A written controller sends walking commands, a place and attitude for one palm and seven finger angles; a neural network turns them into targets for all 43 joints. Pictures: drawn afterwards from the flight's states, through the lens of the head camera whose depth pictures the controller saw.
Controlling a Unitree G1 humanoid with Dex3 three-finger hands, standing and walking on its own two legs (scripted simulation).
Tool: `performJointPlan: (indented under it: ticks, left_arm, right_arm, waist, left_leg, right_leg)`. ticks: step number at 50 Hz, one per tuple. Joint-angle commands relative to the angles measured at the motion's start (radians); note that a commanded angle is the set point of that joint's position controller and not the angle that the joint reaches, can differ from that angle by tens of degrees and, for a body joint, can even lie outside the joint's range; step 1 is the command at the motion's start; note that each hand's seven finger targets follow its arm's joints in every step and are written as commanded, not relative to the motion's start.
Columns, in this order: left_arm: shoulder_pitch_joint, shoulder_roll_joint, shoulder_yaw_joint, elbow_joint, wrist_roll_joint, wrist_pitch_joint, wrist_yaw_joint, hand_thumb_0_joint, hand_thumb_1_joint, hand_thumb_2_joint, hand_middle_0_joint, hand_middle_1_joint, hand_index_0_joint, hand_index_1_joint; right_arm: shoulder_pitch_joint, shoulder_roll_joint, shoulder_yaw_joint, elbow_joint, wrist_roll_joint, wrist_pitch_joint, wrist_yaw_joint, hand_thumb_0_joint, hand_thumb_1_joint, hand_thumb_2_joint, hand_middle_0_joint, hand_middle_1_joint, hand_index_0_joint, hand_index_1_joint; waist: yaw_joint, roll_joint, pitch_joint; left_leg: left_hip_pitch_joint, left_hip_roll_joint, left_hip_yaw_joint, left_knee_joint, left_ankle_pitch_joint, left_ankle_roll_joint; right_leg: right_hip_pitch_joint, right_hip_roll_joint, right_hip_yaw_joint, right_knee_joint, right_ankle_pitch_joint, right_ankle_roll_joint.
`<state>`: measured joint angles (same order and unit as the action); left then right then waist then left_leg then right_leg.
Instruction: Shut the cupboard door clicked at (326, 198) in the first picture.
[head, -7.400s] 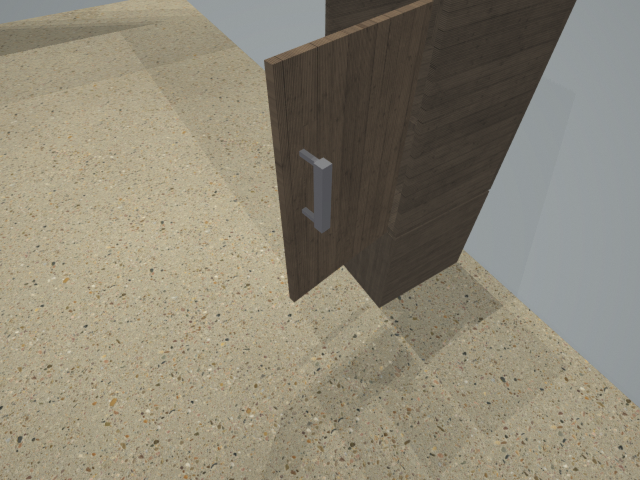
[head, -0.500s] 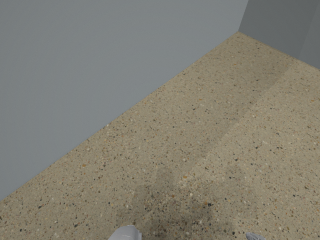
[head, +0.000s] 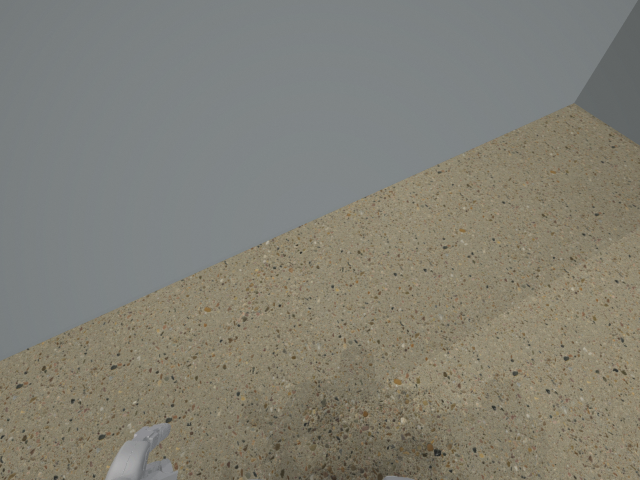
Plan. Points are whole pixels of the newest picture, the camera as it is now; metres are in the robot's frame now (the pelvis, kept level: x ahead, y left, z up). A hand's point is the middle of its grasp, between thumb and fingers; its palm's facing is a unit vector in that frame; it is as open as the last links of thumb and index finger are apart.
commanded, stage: walk to a spot facing it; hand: left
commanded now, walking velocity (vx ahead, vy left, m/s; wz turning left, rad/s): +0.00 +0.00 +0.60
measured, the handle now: out of the picture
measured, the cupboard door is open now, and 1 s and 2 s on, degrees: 100 100 100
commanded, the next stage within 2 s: none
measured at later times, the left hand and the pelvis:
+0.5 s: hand out of the picture -0.03 +0.21 -0.19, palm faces +0.36 -0.90 -0.23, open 7.3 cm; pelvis +0.01 +0.00 -0.01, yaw +20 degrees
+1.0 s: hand out of the picture +0.06 +0.20 -0.15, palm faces +0.54 -0.80 -0.28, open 7.4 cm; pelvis +0.06 -0.04 +0.00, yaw +36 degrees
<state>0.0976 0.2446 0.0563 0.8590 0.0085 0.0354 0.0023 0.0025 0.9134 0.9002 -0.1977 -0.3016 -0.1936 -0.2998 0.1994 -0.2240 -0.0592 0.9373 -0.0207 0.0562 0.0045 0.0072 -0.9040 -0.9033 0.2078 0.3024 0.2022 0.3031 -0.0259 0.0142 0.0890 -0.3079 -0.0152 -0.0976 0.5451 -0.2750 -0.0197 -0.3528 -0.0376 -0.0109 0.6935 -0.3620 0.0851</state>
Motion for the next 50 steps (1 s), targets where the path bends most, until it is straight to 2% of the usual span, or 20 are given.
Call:
performJointPlan:
  ticks: [1, 2, 3, 7, 17, 20, 21, 22, 23, 24, 27, 31, 39, 44, 45, 46, 47, 48, 49, 50]
  left_arm:
    - [0.195, 0.244, 0.060, -0.029, 0.021, -0.050, 0.032, 0.000, 0.900, 0.900, -0.200, -0.300, -0.200, -0.300]
    - [0.197, 0.255, 0.052, -0.031, 0.014, -0.047, 0.036, 0.000, 0.900, 0.900, -0.200, -0.300, -0.200, -0.300]
    - [0.136, 0.201, 0.034, -0.044, 0.010, -0.046, 0.036, 0.000, 0.900, 0.900, -0.200, -0.300, -0.200, -0.300]
    - [0.079, 0.108, 0.011, -0.056, 0.002, -0.051, 0.034, 0.000, 0.900, 0.900, -0.200, -0.300, -0.200, -0.300]
    - [0.196, 0.164, 0.040, -0.006, 0.019, -0.048, 0.035, 0.000, 0.900, 0.900, -0.200, -0.300, -0.200, -0.300]
    - [0.164, 0.177, 0.047, -0.002, 0.015, -0.046, 0.025, 0.000, 0.900, 0.900, -0.200, -0.300, -0.200, -0.300]
    - [0.136, 0.179, 0.048, -0.010, 0.007, -0.043, 0.022, 0.000, 0.900, 0.900, -0.200, -0.300, -0.200, -0.300]
    - [0.131, 0.125, 0.039, -0.037, -0.001, -0.036, 0.014, 0.000, 0.900, 0.900, -0.200, -0.300, -0.200, -0.300]
    - [0.062, 0.074, 0.016, -0.085, -0.003, -0.027, 0.016, 0.000, 0.900, 0.900, -0.200, -0.300, -0.200, -0.300]
    - [0.037, 0.111, 0.020, -0.097, 0.005, -0.013, 0.021, 0.000, 0.900, 0.900, -0.200, -0.300, -0.200, -0.300]
    - [0.027, 0.101, 0.031, -0.047, 0.012, -0.003, 0.014, 0.000, 0.900, 0.900, -0.200, -0.300, -0.200, -0.300]
    - [0.094, 0.098, 0.034, -0.017, 0.014, 0.000, 0.004, 0.000, 0.900, 0.900, -0.200, -0.300, -0.200, -0.300]
    - [-0.015, 0.079, 0.022, -0.074, 0.006, -0.008, 0.012, 0.000, 0.900, 0.900, -0.200, -0.300, -0.200, -0.300]
    - [0.065, 0.080, 0.023, -0.063, -0.005, -0.023, 0.018, 0.000, 0.900, 0.900, -0.200, -0.300, -0.200, -0.300]
    - [0.121, 0.100, 0.029, -0.050, -0.004, -0.033, 0.021, 0.000, 0.900, 0.900, -0.200, -0.300, -0.200, -0.300]
    - [0.156, 0.160, 0.041, -0.042, 0.004, -0.045, 0.029, 0.000, 0.900, 0.900, -0.200, -0.300, -0.200, -0.300]
    - [0.165, 0.238, 0.055, -0.042, 0.018, -0.048, 0.037, 0.000, 0.900, 0.900, -0.200, -0.300, -0.200, -0.300]
    - [0.169, 0.234, 0.044, -0.045, 0.012, -0.044, 0.039, 0.000, 0.900, 0.900, -0.200, -0.300, -0.200, -0.300]
    - [0.100, 0.175, 0.030, -0.058, 0.010, -0.047, 0.041, 0.000, 0.900, 0.900, -0.200, -0.300, -0.200, -0.300]
    - [0.053, 0.144, 0.027, -0.068, 0.007, -0.044, 0.043, 0.000, 0.900, 0.900, -0.200, -0.300, -0.200, -0.300]
  right_arm:
    - [-0.048, -0.091, -0.047, -0.125, 0.019, -0.029, -0.002, 0.000, -0.900, -0.900, 0.200, 0.300, 0.200, 0.300]
    - [-0.065, -0.134, -0.053, -0.129, 0.012, -0.023, -0.001, 0.000, -0.900, -0.900, 0.200, 0.300, 0.200, 0.300]
    - [-0.053, -0.127, -0.050, -0.115, 0.006, -0.015, 0.006, 0.000, -0.900, -0.900, 0.200, 0.300, 0.200, 0.300]
    - [-0.038, -0.100, -0.042, -0.065, 0.007, 0.006, 0.020, 0.000, -0.900, -0.900, 0.200, 0.300, 0.200, 0.300]
    - [-0.160, -0.068, -0.013, -0.097, 0.012, -0.005, 0.027, 0.000, -0.900, -0.900, 0.200, 0.300, 0.200, 0.300]
    - [-0.094, -0.092, -0.019, -0.093, 0.009, -0.014, 0.025, 0.000, -0.900, -0.900, 0.200, 0.300, 0.200, 0.300]
    - [-0.006, -0.129, -0.029, -0.073, 0.005, -0.020, 0.024, 0.000, -0.900, -0.900, 0.200, 0.300, 0.200, 0.300]
    - [0.070, -0.235, -0.056, -0.059, -0.005, -0.030, 0.018, 0.000, -0.900, -0.900, 0.200, 0.300, 0.200, 0.300]
    - [0.136, -0.321, -0.075, -0.051, 0.001, -0.028, 0.006, 0.000, -0.900, -0.900, 0.200, 0.300, 0.200, 0.300]
    - [0.133, -0.313, -0.068, -0.040, 0.003, -0.023, 0.000, 0.000, -0.900, -0.900, 0.200, 0.300, 0.200, 0.300]
    - [-0.019, -0.236, -0.048, -0.090, -0.002, -0.033, -0.021, 0.000, -0.900, -0.900, 0.200, 0.300, 0.200, 0.300]
    - [-0.045, -0.207, -0.037, -0.091, 0.005, -0.045, -0.019, 0.000, -0.900, -0.900, 0.200, 0.300, 0.200, 0.300]
    - [0.025, -0.215, -0.054, -0.068, -0.005, -0.039, -0.014, 0.000, -0.900, -0.900, 0.200, 0.300, 0.200, 0.300]
    - [-0.021, -0.209, -0.065, -0.081, 0.000, -0.028, -0.015, 0.000, -0.900, -0.900, 0.200, 0.300, 0.200, 0.300]
    - [-0.040, -0.197, -0.065, -0.088, 0.008, -0.028, -0.014, 0.000, -0.900, -0.900, 0.200, 0.300, 0.200, 0.300]
    - [-0.025, -0.142, -0.060, -0.094, 0.018, -0.030, -0.008, 0.000, -0.900, -0.900, 0.200, 0.300, 0.200, 0.300]
    - [-0.025, -0.086, -0.050, -0.117, 0.021, -0.031, -0.007, 0.000, -0.900, -0.900, 0.200, 0.300, 0.200, 0.300]
    - [-0.032, -0.139, -0.058, -0.112, 0.009, -0.024, -0.004, 0.000, -0.900, -0.900, 0.200, 0.300, 0.200, 0.300]
    - [-0.012, -0.135, -0.060, -0.092, 0.004, -0.013, 0.003, 0.000, -0.900, -0.900, 0.200, 0.300, 0.200, 0.300]
    - [-0.007, -0.119, -0.063, -0.073, 0.004, -0.001, 0.006, 0.000, -0.900, -0.900, 0.200, 0.300, 0.200, 0.300]
  waist:
    - [0.092, -0.332, -0.202]
    - [0.095, -0.312, -0.193]
    - [0.055, -0.202, -0.134]
    - [0.007, -0.251, -0.099]
    - [0.069, -0.210, -0.118]
    - [0.022, -0.183, -0.131]
    - [-0.034, -0.114, -0.169]
    - [-0.070, 0.149, -0.227]
    - [-0.102, 0.311, -0.235]
    - [-0.087, 0.164, -0.230]
    - [-0.023, 0.121, -0.116]
    - [0.022, 0.113, -0.136]
    - [-0.011, 0.121, -0.129]
    - [0.029, 0.161, -0.163]
    - [0.060, 0.115, -0.186]
    - [0.072, -0.056, -0.216]
    - [0.085, -0.341, -0.200]
    - [0.077, -0.274, -0.180]
    - [0.033, -0.187, -0.125]
    - [0.010, -0.221, -0.108]
  left_leg:
    - [-0.319, -0.056, 0.060, 0.298, -0.271, -0.029]
    - [-0.294, -0.019, 0.043, 0.536, -0.392, -0.026]
    - [-0.293, 0.009, 0.015, 0.644, -0.304, -0.025]
    - [-0.301, 0.046, 0.092, 0.684, -0.131, -0.065]
    - [-0.165, 0.044, 0.205, 0.233, -0.161, -0.043]
    - [0.019, 0.018, 0.232, 0.036, -0.041, -0.017]
    - [0.170, 0.029, 0.204, -0.074, 0.119, 0.003]
    - [0.360, 0.248, -0.088, -0.121, 0.400, 0.106]
    - [0.375, 0.443, -0.359, -0.157, 0.774, 0.249]
    - [0.329, 0.464, -0.301, -0.150, 0.650, 0.288]
    - [0.150, 0.308, -0.203, -0.211, 0.368, 0.199]
    - [0.146, 0.223, -0.112, -0.221, 0.335, 0.156]
    - [0.161, 0.224, -0.234, -0.184, 0.381, 0.190]
    - [0.053, 0.176, -0.269, -0.090, 0.444, 0.152]
    - [-0.004, 0.141, -0.251, -0.037, 0.379, 0.115]
    - [-0.164, 0.068, -0.184, 0.069, 0.139, 0.053]
    - [-0.333, -0.080, 0.034, 0.322, -0.320, -0.032]
    - [-0.294, -0.032, 0.017, 0.535, -0.371, -0.025]
    - [-0.287, -0.002, 0.003, 0.639, -0.281, -0.027]
    - [-0.293, 0.015, 0.022, 0.682, -0.236, -0.039]
  right_leg:
    - [0.472, -0.387, 0.350, -0.402, 0.339, -0.134]
    - [0.327, -0.489, 0.376, -0.390, 0.458, -0.225]
    - [0.254, -0.420, 0.266, -0.383, 0.436, -0.233]
    - [0.271, -0.258, -0.005, -0.323, 0.691, -0.161]
    - [0.361, -0.339, -0.084, -0.237, 0.773, -0.199]
    - [0.265, -0.327, -0.138, -0.122, 0.709, -0.152]
    - [0.172, -0.306, -0.179, 0.010, 0.616, -0.111]
    - [-0.070, -0.180, -0.212, 0.245, 0.145, -0.036]
    - [-0.243, -0.071, -0.122, 0.447, -0.340, 0.001]
    - [-0.247, -0.094, -0.010, 0.509, -0.316, -0.018]
    - [-0.244, -0.095, 0.029, 0.527, -0.098, -0.005]
    - [-0.197, -0.070, 0.021, 0.468, 0.007, 0.005]
    - [-0.149, -0.021, 0.020, 0.217, -0.054, 0.010]
    - [0.115, 0.040, -0.003, -0.104, 0.032, -0.013]
    - [0.238, 0.023, 0.005, -0.264, 0.150, -0.014]
    - [0.428, -0.130, 0.135, -0.382, 0.200, -0.049]
    - [0.475, -0.413, 0.386, -0.402, 0.351, -0.163]
    - [0.315, -0.475, 0.369, -0.393, 0.429, -0.236]
    - [0.246, -0.402, 0.258, -0.391, 0.398, -0.237]
    - [0.223, -0.350, 0.209, -0.387, 0.419, -0.207]
